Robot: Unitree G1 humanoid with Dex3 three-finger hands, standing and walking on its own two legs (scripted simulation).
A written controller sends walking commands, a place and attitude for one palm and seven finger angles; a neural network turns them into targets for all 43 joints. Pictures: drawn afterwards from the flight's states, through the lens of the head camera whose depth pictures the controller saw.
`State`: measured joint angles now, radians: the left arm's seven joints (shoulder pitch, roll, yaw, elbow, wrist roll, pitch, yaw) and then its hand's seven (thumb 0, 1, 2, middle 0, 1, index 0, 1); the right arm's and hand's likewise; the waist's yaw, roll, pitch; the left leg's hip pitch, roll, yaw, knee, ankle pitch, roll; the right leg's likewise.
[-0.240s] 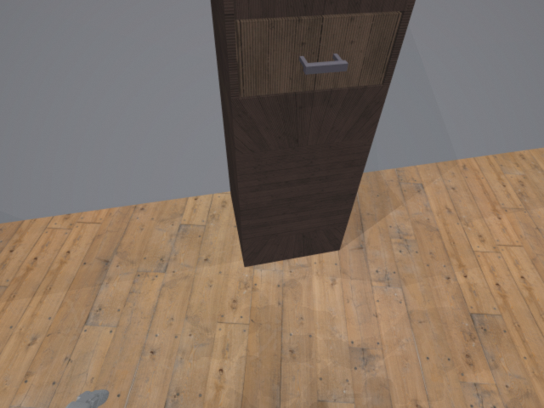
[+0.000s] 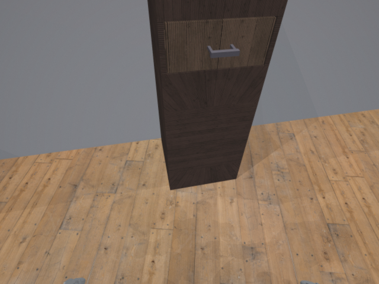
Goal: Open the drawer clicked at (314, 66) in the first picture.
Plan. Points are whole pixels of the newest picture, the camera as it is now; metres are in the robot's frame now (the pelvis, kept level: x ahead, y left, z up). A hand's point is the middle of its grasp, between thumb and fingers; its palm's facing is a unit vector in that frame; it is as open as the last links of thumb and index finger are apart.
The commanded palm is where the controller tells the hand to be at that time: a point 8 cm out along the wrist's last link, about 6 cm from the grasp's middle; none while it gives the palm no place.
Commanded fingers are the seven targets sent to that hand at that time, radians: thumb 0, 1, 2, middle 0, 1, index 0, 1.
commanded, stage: stand and wait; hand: left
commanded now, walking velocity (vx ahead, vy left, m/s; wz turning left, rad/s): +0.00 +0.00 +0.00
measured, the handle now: (222, 50) +0.83 -0.06 +0.12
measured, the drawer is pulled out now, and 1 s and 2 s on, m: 0.00 0.00 0.00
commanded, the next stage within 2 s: look at it before walking up in 0.58 s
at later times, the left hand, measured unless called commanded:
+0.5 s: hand out of the picture +0.05 +0.23 -0.15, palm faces -0.01 -0.94 -0.33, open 7.4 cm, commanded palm none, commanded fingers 0.00 0.90 0.90 -0.20 -0.30 -0.20 -0.30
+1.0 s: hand out of the picture +0.05 +0.22 -0.15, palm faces -0.02 -0.95 -0.31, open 7.4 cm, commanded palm none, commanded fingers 0.00 0.90 0.90 -0.20 -0.30 -0.20 -0.30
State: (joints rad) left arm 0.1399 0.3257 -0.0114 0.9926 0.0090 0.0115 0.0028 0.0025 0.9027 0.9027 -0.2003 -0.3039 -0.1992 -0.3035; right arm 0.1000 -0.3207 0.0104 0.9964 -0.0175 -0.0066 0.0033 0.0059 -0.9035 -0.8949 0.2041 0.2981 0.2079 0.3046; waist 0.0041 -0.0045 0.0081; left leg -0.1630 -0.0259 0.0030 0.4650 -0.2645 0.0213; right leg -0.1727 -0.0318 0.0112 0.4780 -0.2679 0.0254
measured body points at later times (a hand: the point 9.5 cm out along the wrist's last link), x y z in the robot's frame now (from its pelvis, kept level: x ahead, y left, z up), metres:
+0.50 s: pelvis -0.02 -0.02 +0.00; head -0.02 -0.02 +0.45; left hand +0.05 +0.28 -0.13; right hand +0.05 -0.31 -0.13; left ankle -0.01 +0.11 -0.74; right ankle -0.01 -0.14 -0.74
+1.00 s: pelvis -0.01 -0.02 +0.01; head -0.01 -0.02 +0.46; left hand +0.05 +0.27 -0.13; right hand +0.05 -0.31 -0.13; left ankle -0.01 +0.11 -0.74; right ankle -0.01 -0.14 -0.74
